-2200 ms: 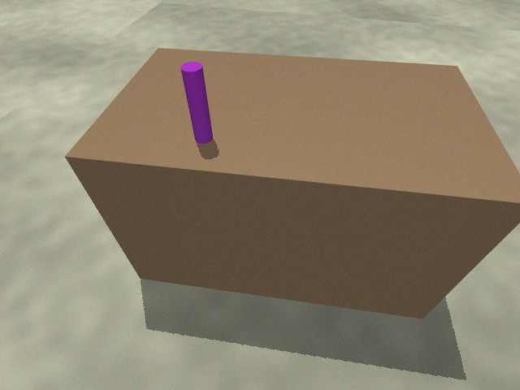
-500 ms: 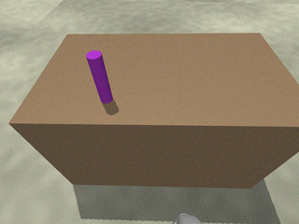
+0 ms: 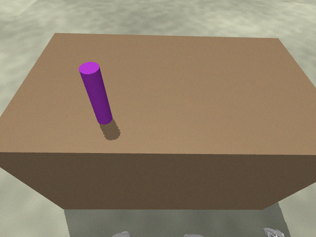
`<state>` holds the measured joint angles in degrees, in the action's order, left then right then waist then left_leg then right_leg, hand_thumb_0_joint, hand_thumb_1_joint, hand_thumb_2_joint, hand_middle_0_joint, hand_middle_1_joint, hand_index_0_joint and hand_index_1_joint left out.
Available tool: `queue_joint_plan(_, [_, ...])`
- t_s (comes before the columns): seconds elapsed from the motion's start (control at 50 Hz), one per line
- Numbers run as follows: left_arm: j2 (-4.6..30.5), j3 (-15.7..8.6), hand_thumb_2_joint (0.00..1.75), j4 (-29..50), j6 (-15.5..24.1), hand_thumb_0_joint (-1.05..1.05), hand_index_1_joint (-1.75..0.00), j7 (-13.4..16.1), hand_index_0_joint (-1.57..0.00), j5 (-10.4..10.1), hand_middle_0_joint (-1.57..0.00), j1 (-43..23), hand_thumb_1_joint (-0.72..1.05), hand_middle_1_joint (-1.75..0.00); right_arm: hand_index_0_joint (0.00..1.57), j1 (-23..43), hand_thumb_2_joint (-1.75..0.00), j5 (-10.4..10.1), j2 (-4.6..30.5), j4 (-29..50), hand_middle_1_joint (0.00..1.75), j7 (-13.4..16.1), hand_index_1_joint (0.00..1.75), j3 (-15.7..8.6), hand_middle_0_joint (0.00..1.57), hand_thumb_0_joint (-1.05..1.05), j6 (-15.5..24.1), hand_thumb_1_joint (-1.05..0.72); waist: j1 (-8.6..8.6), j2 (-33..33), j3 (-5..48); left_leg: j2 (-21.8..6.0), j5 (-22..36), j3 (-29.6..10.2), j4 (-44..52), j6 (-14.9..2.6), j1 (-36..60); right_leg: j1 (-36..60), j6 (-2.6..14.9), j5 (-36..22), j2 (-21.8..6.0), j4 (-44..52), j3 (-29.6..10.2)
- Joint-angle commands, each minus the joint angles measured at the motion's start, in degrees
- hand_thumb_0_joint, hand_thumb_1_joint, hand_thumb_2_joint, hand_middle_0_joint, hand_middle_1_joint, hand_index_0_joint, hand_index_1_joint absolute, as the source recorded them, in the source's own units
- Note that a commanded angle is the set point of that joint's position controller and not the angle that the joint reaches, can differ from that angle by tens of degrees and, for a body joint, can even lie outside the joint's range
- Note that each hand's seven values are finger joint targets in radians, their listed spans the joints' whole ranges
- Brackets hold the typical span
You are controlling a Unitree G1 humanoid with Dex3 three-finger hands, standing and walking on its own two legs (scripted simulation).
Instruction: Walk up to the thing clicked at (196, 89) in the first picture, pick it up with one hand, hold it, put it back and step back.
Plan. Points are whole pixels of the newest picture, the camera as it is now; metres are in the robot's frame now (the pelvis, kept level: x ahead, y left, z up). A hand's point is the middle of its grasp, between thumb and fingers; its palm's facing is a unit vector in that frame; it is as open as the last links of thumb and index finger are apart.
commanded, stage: walk up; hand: left
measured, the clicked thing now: (98, 96) +0.49 +0.19 +0.06
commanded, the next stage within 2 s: stand in 1.06 s
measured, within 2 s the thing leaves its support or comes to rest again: neither
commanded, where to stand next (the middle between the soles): +0.04 -0.01 m, yaw +0 degrees
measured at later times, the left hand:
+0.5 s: hand out of the picture +0.12 +0.25 -0.12, palm faces -0.05 -0.93 -0.35, open 7.4 cm
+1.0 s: hand out of the picture +0.09 +0.26 -0.13, palm faces -0.05 -0.95 -0.32, open 7.4 cm
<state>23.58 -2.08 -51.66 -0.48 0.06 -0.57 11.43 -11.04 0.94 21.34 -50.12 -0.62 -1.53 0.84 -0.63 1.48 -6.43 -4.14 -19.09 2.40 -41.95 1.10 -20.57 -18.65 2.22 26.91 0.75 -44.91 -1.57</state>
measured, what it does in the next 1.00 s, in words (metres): stands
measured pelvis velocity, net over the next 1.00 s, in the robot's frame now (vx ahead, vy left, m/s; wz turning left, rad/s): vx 0.01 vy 0.01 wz -0.04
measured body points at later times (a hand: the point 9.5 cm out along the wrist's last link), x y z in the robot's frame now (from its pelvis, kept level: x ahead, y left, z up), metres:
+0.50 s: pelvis +0.01 +0.00 +0.02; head +0.03 +0.00 +0.47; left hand +0.12 +0.30 -0.10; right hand +0.10 -0.31 -0.10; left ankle +0.03 +0.14 -0.71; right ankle +0.00 -0.12 -0.71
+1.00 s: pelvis +0.01 +0.01 +0.03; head +0.02 +0.02 +0.48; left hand +0.09 +0.31 -0.11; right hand +0.08 -0.29 -0.10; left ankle +0.03 +0.14 -0.71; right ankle +0.00 -0.12 -0.71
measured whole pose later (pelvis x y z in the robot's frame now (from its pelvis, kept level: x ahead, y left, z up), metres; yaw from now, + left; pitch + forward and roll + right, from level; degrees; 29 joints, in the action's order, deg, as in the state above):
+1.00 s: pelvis +0.01 +0.01 +0.03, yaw -2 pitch -2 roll +0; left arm 20.1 -0.8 -65.7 -0.7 -1.0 0.2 5.3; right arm -4.1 0.2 20.1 -65.4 -1.0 -0.7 0.7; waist 0.3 0.6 -4.0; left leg -3.2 -9.1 5.7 -20.6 0.7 -8.9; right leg -6.9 -1.5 10.8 -0.4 -20.1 -3.4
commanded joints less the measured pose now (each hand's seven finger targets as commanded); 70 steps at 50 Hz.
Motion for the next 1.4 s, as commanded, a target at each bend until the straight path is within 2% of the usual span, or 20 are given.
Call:
queue_joint_plan(0.0, [11.9,-3.4,0.9,0.9,2.5,0.0,-0.3,0.9,-0.2,1.3,-0.2,3.6,0.9,-0.3,0.2,1.4,-0.9,-1.1,14.1,3.7,0.3,1.4,0.3,-3.5,0.2,0.0,0.7,-0.9,-0.5,-8.7,11.3,-7.1,25.9,-7.9,3.2,-6.12,4.2,9.6,1.61,-24.1,-4.2,14.1,-4.5])
queue_joint_plan(0.02, [15.0,-3.6,0.9,2.0,2.8,0.0,-0.3,0.8,-0.2,1.3,-0.2,0.6,0.9,-0.3,0.2,1.7,-0.9,-1.9,11.9,3.6,0.3,1.4,0.3,-3.1,0.2,0.0,0.7,-0.9,0.6,-2.3,11.6,-2.5,17.0,-4.4,1.8,-3.37,3.9,6.6,4.74,-27.4,-9.7,14.2,-12.8])
queue_joint_plan(0.04, [15.6,-3.4,0.9,2.1,2.6,0.0,-0.3,0.5,-0.2,0.9,-0.2,-2.5,0.9,-0.3,0.2,1.6,-0.9,-1.8,11.8,2.3,0.3,1.6,0.3,-3.2,0.2,0.0,0.4,-0.9,1.7,1.0,10.1,-0.2,7.1,-3.3,2.2,-2.79,8.7,0.1,7.18,-26.7,-12.0,14.5,-15.8])
queue_joint_plan(0.06, [14.0,-2.7,0.9,2.3,2.5,0.0,-0.3,0.4,-0.2,0.9,-0.2,-3.8,0.9,-0.3,0.2,1.9,-0.9,-1.5,12.2,1.5,0.3,1.6,0.3,-3.3,0.2,0.0,0.4,-0.9,2.1,0.3,9.0,-0.7,6.8,-3.9,4.3,-3.09,10.2,-1.3,6.42,-26.6,-11.4,14.4,-14.1])
queue_joint_plan(0.1, [11.9,-1.8,0.9,1.3,2.4,0.0,-0.3,0.5,-0.2,0.6,-0.2,-4.2,0.9,-0.3,0.2,3.7,-0.9,-1.2,13.5,0.3,0.3,1.2,0.3,-3.4,0.2,0.0,0.9,-0.9,1.45,-1.2,9.4,-3.3,13.6,-4.7,8.0,-4.7,12.1,-1.4,2.92,-25.9,-8.1,13.5,-9.1])
queue_joint_plan(0.14, [11.4,-1.6,0.9,-0.4,2.2,0.0,-0.3,0.4,-0.2,0.6,-0.2,-3.9,0.9,-0.3,0.2,4.9,-0.9,-1.1,13.7,-0.6,0.3,1.1,0.3,-3.1,0.2,0.0,1.1,-0.9,0.88,-0.5,9.6,-5.8,15.0,-6.6,10.4,-6.32,10.3,2.2,1.56,-23.9,-5.8,12.7,-6.3])
queue_joint_plan(0.18, [11.3,-1.7,0.9,-1.4,2.0,0.0,-0.3,0.3,-0.2,0.7,-0.2,-4.0,0.9,-0.3,0.2,5.9,-0.9,-1.2,13.8,-1.7,0.3,1.1,0.3,-2.9,0.2,0.0,1.1,-0.9,0.57,-0.4,9.3,-5.9,13.4,-6.2,11.9,-6.21,8.8,4.1,1.62,-22.9,-5.8,13.5,-6.2])
queue_joint_plan(0.24, [11.0,-1.4,0.9,-2.7,2.2,0.0,-0.3,0.2,-0.2,0.5,-0.2,-4.6,0.9,-0.3,0.2,7.9,-0.9,-1.4,12.8,-3.1,0.3,0.9,0.3,-2.2,0.2,0.0,1.0,-0.9,0.28,-0.8,9.1,-4.2,12.7,-4.2,12.4,-4.74,10.6,4.1,2.07,-24.0,-7.1,16.5,-7.8])
queue_joint_plan(0.3, [10.8,-1.2,0.9,-3.4,2.2,0.0,-0.3,0.2,-0.2,0.5,-0.2,-7.0,0.9,-0.3,0.2,8.2,-0.9,-1.3,12.6,-5.1,0.3,0.8,0.3,-1.9,0.2,0.0,1.0,-0.9,1.04,-0.2,9.0,-3.9,13.4,-3.5,14.4,-3.85,12.7,4.1,1.77,-24.1,-7.6,19.0,-8.1])
queue_joint_plan(0.42, [10.1,-1.0,0.9,-5.5,1.9,0.0,-0.3,0.1,-0.2,0.3,-0.2,-9.3,0.9,-0.3,0.2,9.4,-0.9,-1.2,12.2,-8.1,0.3,0.7,0.3,-1.4,0.2,0.0,1.1,-0.9,0.91,0.5,8.7,-4.1,14.6,-2.9,18.4,-3.02,15.0,5.8,0.77,-24.0,-7.4,22.9,-7.5])
queue_joint_plan(0.48, [9.7,-0.9,0.9,-6.4,1.7,0.0,-0.3,0.0,-0.2,0.3,-0.2,-9.5,0.9,-0.3,0.2,10.0,-0.9,-1.2,12.3,-9.1,0.3,0.7,0.3,-1.3,0.2,0.0,1.3,-0.9,0.53,-0.3,9.1,-4.6,14.7,-3.2,20.4,-2.99,15.8,7.4,0.5,-23.9,-7.1,23.7,-6.8])
queue_joint_plan(0.64, [8.8,-0.8,0.9,-8.5,1.1,0.0,-0.3,-0.5,-0.2,0.5,-0.2,-10.1,0.9,-0.3,0.2,10.5,-0.9,-0.8,12.0,-11.0,0.3,0.7,0.3,-1.2,0.2,0.0,1.6,-0.9,0.34,-1.7,8.1,-5.1,8.9,-4.0,25.5,-2.66,14.3,9.6,-0.2,-21.4,-6.8,26.4,-6.3])
queue_joint_plan(0.76, [8.7,-0.8,0.9,-9.3,1.3,0.0,-0.3,-0.4,-0.2,0.6,-0.2,-9.8,0.9,-0.3,0.2,10.4,-0.9,-0.8,11.7,-11.4,0.3,0.7,0.3,-1.4,0.2,0.0,1.6,-0.9,0.71,-1.3,8.7,-4.9,10.6,-3.2,25.0,-2.53,16.5,8.8,-0.35,-22.2,-6.9,27.7,-6.2])
queue_joint_plan(1.02, [8.4,-0.7,0.9,-10.5,1.2,0.0,-0.3,-0.3,-0.2,0.8,-0.2,-8.8,0.9,-0.3,0.2,10.3,-0.9,-0.8,11.7,-11.8,0.3,0.6,0.3,-1.6,0.2,0.0,1.2,-0.9,0.92,-2.4,7.3,-5.1,7.5,-4.0,26.2,-2.61,15.3,7.7,-0.86,-20.9,-6.4,27.9,-5.5])
queue_joint_plan(1.04, [8.3,-0.3,0.9,-10.8,1.6,0.0,-0.3,-0.3,-0.2,1.3,-0.2,-7.6,0.9,-0.3,0.2,9.7,-0.9,-0.2,11.3,-12.0,0.3,0.6,0.3,-1.5,0.2,0.0,0.9,-0.9,1.01,-3.9,8.0,-5.2,3.0,-4.8,27.6,-2.29,14.4,8.8,-1.41,-16.5,-7.0,29.7,-5.5])
queue_joint_plan(1.06, [8.4,-0.3,0.9,-10.9,1.8,0.0,-0.3,-0.3,-0.2,1.5,-0.2,-7.4,0.9,-0.3,0.2,10.9,-0.9,-0.2,11.4,-11.7,0.3,0.6,0.3,-1.7,0.2,0.0,0.8,-0.9,0.82,-3.2,7.5,-5.2,2.7,-5.0,27.4,-2.41,14.8,8.2,-1.46,-16.6,-7.1,30.1,-5.7])
queue_joint_plan(1.12, [9.0,-0.4,0.9,-10.6,2.3,0.0,-0.3,0.0,-0.2,1.4,-0.2,-8.3,0.9,-0.3,0.2,9.7,-0.9,-0.2,10.7,-11.9,0.3,0.5,0.3,-1.5,0.2,0.0,0.9,-0.9,1.44,-0.8,8.3,-4.7,9.9,-4.2,26.1,-2.39,16.6,8.6,-1.47,-20.4,-7.9,30.3,-5.9])
queue_joint_plan(1.18, [8.6,-0.2,0.9,-10.6,2.5,0.0,-0.3,0.1,-0.2,1.1,-0.2,-7.3,0.9,-0.3,0.2,9.3,-0.9,-0.3,11.1,-12.0,0.3,0.5,0.3,-1.5,0.2,0.0,1.2,-0.9,1.16,-2.2,9.4,-4.9,16.5,-4.1,25.2,-2.44,17.6,10.6,-1.75,-25.5,-8.0,29.6,-5.0])
queue_joint_plan(1.36, [8.5,-0.1,0.9,-10.3,2.2,0.0,-0.3,0.3,-0.2,1.2,-0.2,-6.6,0.9,-0.3,0.2,9.5,-0.9,-0.3,11.1,-11.8,0.3,0.6,0.3,-1.4,0.2,0.0,1.1,-0.9,0.78,-2.0,7.9,-4.8,14.7,-4.4,26.2,-2.2,17.3,10.1,-1.9,-22.6,-7.9,29.8,-4.1])
queue_joint_plan(1.38, [8.6,0.0,0.9,-10.3,2.2,0.0,-0.3,0.3,-0.2,1.2,-0.2,-6.7,0.9,-0.3,0.2,9.7,-0.9,-0.3,11.1,-11.7,0.3,0.6,0.3,-1.5,0.2,0.0,1.1,-0.9,0.78,-1.6,8.6,-5.0,16.5,-4.4,25.8,-2.34,17.8,10.5,-1.9,-23.7,-8.1,29.7,-4.1])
